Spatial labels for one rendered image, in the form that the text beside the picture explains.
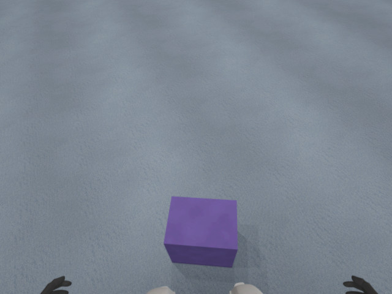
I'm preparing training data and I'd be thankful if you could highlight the robot right hand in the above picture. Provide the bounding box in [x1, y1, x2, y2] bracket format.
[343, 276, 378, 294]

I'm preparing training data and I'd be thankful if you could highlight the robot left hand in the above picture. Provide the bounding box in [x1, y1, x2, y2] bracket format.
[41, 276, 72, 294]

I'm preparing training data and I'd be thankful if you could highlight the carton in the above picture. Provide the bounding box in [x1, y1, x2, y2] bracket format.
[164, 196, 238, 268]

